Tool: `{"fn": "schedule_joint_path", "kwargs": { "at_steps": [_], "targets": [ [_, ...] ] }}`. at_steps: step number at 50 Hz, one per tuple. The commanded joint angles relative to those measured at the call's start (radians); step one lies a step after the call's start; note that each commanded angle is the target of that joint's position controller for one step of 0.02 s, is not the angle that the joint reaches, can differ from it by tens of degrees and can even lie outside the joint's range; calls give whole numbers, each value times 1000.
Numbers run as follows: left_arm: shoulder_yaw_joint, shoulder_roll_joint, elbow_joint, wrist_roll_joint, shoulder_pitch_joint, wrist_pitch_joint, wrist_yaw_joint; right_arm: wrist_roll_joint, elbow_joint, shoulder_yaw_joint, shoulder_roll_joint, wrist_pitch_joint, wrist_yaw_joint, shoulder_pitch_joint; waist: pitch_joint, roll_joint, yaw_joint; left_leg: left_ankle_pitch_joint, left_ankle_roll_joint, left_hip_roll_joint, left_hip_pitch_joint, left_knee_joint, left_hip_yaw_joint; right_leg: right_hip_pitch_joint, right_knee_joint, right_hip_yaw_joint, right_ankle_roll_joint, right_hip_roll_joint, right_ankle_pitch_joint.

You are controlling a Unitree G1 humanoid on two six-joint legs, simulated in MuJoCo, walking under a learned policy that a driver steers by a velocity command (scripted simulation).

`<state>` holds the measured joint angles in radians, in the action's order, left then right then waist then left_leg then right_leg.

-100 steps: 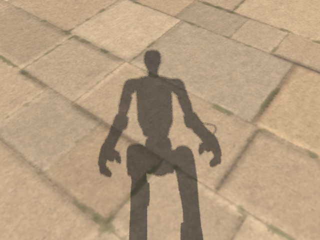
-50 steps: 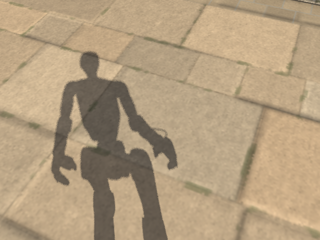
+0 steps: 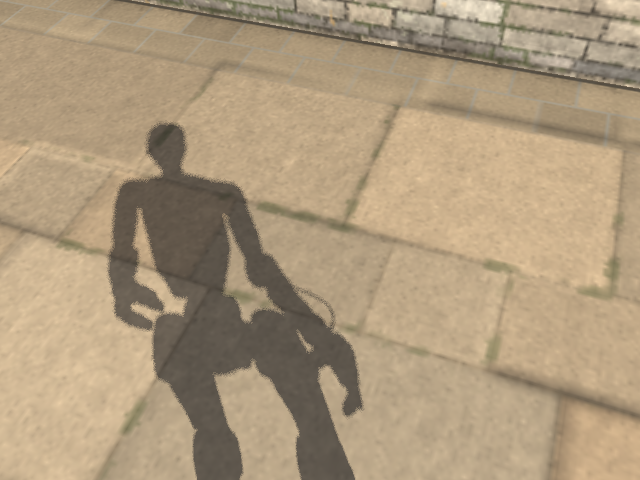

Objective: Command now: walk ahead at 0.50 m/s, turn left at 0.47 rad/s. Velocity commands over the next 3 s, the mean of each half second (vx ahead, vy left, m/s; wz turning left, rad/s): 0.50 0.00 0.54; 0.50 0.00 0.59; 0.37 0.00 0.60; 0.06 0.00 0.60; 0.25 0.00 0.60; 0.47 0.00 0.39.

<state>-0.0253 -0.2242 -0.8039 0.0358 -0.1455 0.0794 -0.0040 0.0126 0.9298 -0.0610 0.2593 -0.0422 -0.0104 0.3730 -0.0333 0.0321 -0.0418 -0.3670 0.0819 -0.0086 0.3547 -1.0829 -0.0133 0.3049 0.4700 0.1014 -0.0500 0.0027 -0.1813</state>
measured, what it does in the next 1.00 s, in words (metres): walks ahead, turning left: left foot, then right foot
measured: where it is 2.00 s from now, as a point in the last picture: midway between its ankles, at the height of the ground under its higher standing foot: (186, 361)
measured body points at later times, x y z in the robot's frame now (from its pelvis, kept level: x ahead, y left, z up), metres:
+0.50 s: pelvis +0.24 +0.07 -0.02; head +0.28 +0.08 +0.43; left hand +0.18 +0.32 -0.16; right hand +0.47 -0.13 -0.13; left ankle +0.29 +0.13 -0.74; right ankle +0.12 -0.09 -0.64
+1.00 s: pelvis +0.52 +0.14 -0.02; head +0.55 +0.15 +0.43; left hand +0.57 +0.46 -0.09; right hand +0.66 -0.12 -0.15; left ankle +0.31 +0.13 -0.69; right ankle +0.65 +0.10 -0.74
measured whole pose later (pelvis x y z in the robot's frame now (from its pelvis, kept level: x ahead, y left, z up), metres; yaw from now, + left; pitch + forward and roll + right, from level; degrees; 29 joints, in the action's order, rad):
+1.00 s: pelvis +0.52 +0.14 -0.02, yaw +36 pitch +1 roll +0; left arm -0.02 -0.26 -0.69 0.04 -0.04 0.07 0.00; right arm 0.00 0.87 -0.08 0.30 -0.04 0.00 0.43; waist -0.04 0.01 -0.09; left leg -0.50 0.09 -0.14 0.12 -0.84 -0.18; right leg 0.46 0.58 0.02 -0.03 -0.01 -0.15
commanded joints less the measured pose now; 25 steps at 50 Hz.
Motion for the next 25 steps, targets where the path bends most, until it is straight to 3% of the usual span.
{"fn": "schedule_joint_path", "kwargs": {
  "at_steps": [1, 4, 9, 12, 15, 18, 19, 20, 21, 22, 23, 24, 25],
  "targets": [
    [-26, -87, 1, -12, -112, 23, -7, 19, -58, -15, 39, 20, -19, 17, 21, -137, 33, 74, -15, 85, 220, -58, -33, -183, -299, -251, -87, 273, 58],
    [-35, -101, -25, -23, -153, 41, -6, 22, -92, -14, 25, 37, -34, -61, 8, -112, 25, 159, -30, 100, 293, -42, -23, -199, -326, -150, -98, 271, 169],
    [-37, -100, -61, -16, -204, 38, -5, 19, -159, 0, 12, 36, -54, -236, -39, -105, 46, 329, -45, 102, 341, 168, 18, -217, -333, 2, -94, 241, 256],
    [-43, -127, -79, -16, -238, 35, -9, 22, -199, 12, 7, 33, -65, -342, -60, -106, 71, 371, -25, 91, 289, 325, 78, -244, -328, 61, -86, 254, 294],
    [-50, -148, -103, -14, -281, 21, -16, 27, -229, 12, 21, 33, -68, -398, -72, -103, 85, 290, 13, 69, 265, 410, 122, -337, -281, 101, -75, 279, 394],
    [-59, -187, -116, -12, -286, -2, -24, 33, -222, 0, 44, 33, -57, -342, -16, -132, 48, 134, 71, -18, 133, 456, 178, -409, -85, 154, -58, 285, 804],
    [-63, -202, -117, -12, -284, -13, -24, 32, -199, -11, 61, 28, -50, -253, 37, -132, 11, 96, 96, -59, 35, 481, 184, -410, 63, 164, -56, 283, 885],
    [-63, -207, -109, -15, -274, -23, -23, 38, -150, -28, 86, 18, -38, -100, 125, -97, -57, 130, 127, -91, -166, 559, 169, -330, 285, 183, -35, 267, 805],
    [-53, -172, -78, -11, -279, -23, -19, 48, -112, -60, 176, 14, -21, 51, 236, 7, -111, 12, 180, 72, -427, 604, -67, -107, 589, 182, -1, 238, 455],
    [-40, -85, 6, -24, -271, -11, 2, 22, -141, -85, 286, 23, -12, -5, 302, 256, -36, -6, 327, 340, -688, 741, -645, 348, 953, 100, 69, 4, -354],
    [-52, -170, 35, -14, -142, 2, 6, 6, -149, -82, 273, 38, -4, 30, 279, 65, -93, 110, 325, 349, -666, 813, -673, 463, 988, -95, 64, 20, -308],
    [-44, -142, 50, -29, -97, 14, 10, 3, -133, -71, 230, 37, 6, -13, 158, 21, -62, 217, 304, 329, -565, 804, -515, 488, 942, -116, 52, 72, -211],
    [-40, -133, 31, -30, -125, 22, 6, -3, -127, -57, 173, 30, 8, -57, 70, -44, -7, 362, 260, 281, -412, 815, -415, 419, 826, -118, 49, 110, -154]
  ]
}}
